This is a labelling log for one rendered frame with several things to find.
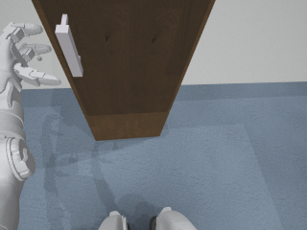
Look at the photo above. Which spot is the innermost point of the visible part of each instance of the cupboard door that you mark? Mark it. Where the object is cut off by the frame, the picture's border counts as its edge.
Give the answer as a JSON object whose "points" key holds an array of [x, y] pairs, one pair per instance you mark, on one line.
{"points": [[133, 52]]}

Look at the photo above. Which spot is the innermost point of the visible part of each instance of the left robot forearm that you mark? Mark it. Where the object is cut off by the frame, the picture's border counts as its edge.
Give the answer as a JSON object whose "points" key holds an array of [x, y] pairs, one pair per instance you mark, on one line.
{"points": [[11, 111]]}

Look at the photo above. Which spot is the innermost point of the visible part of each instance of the robot left hand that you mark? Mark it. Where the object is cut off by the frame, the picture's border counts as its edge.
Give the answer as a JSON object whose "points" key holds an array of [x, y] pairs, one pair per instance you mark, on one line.
{"points": [[10, 55]]}

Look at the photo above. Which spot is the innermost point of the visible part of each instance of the left robot upper arm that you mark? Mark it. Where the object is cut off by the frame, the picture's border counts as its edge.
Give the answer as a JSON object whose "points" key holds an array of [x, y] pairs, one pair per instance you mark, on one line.
{"points": [[16, 165]]}

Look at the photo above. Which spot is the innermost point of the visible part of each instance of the handle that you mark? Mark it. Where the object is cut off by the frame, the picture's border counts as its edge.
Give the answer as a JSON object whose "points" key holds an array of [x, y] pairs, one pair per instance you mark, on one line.
{"points": [[68, 47]]}

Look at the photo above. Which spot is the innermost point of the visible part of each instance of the robot right shin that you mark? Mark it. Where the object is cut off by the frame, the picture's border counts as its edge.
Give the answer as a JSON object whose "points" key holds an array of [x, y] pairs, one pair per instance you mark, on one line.
{"points": [[164, 210]]}

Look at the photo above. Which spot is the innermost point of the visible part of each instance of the robot right thigh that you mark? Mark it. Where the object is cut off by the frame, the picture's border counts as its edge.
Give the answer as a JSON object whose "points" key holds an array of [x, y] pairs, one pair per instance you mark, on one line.
{"points": [[173, 220]]}

